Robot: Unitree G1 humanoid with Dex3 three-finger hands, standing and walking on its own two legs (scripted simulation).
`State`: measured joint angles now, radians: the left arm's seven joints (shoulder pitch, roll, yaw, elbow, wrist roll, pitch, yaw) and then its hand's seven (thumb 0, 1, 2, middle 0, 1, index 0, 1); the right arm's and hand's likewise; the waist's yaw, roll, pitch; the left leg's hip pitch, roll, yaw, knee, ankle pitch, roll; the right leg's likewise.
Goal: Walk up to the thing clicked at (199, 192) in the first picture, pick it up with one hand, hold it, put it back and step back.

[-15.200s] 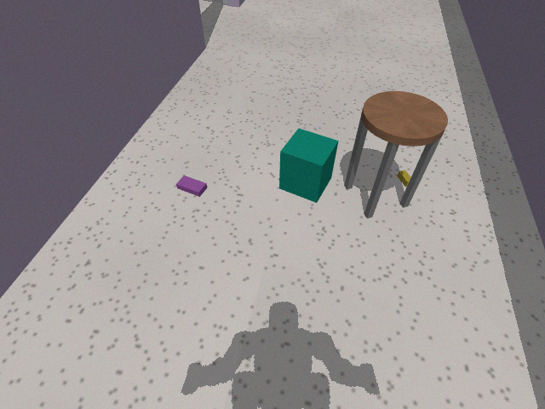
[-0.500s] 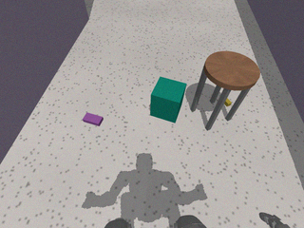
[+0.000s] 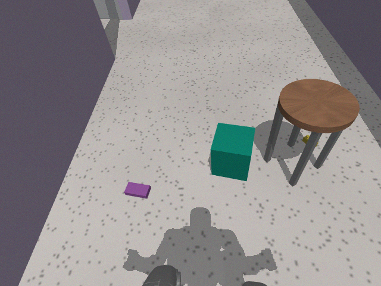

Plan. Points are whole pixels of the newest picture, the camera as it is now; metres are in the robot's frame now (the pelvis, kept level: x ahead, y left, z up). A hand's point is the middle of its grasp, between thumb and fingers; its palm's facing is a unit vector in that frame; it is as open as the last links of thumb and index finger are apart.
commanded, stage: walk up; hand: left
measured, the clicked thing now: (137, 190) +0.72 +0.41 -0.73
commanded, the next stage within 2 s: none
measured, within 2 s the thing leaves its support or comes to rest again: neither
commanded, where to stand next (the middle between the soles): +0.28 +0.26 m, yaw -12 degrees
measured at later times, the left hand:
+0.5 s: hand (19, 249) +0.23 +0.48 -0.12, palm faces -0.18 -0.86 -0.48, open 7.4 cm
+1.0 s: hand (4, 219) +0.32 +0.60 -0.15, palm faces -0.18 -0.88 -0.45, open 7.4 cm
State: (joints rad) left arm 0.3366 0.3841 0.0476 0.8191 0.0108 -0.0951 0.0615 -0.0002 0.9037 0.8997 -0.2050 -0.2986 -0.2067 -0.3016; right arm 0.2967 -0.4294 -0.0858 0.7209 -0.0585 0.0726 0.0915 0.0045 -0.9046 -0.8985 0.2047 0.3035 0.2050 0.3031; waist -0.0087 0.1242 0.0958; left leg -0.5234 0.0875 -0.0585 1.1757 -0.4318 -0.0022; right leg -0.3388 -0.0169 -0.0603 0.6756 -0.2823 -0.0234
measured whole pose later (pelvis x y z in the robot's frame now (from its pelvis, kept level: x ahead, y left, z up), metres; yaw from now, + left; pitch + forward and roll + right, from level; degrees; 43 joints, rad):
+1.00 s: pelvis +0.20 +0.32 -0.02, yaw -13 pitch -4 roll +2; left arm 0.27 0.44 0.07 0.85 0.04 0.02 0.00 0.00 0.90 0.90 -0.20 -0.30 -0.20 -0.30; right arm 0.29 -0.42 -0.08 0.85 -0.03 -0.02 0.00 0.00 -0.91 -0.90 0.20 0.30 0.20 0.30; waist 0.04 -0.04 0.09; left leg -0.38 0.06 0.03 0.80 -0.35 -0.06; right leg -0.44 -0.09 0.11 0.91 -0.44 -0.04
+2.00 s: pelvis +0.20 +0.26 +0.01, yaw -13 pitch -3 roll +0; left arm 0.12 0.34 0.01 1.05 0.01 -0.02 -0.01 0.00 0.91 0.90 -0.20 -0.30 -0.20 -0.30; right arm 0.11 -0.38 0.00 1.02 -0.01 -0.01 0.02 0.00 -0.90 -0.90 0.21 0.30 0.21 0.30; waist 0.00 0.03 0.07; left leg -0.29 0.01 -0.01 0.56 -0.23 -0.01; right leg -0.25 -0.02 -0.04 0.59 -0.30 -0.01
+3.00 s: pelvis +0.23 +0.27 +0.03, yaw -11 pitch -1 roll +0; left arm 0.08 0.34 0.02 1.16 0.02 -0.02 -0.01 0.00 0.91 0.90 -0.20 -0.30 -0.20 -0.30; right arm 0.06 -0.34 -0.01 1.13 -0.01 0.00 0.01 0.00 -0.90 -0.90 0.20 0.30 0.20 0.30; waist 0.01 0.00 0.05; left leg -0.18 -0.02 -0.04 0.36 -0.16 0.01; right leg -0.10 -0.04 -0.07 0.33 -0.21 0.02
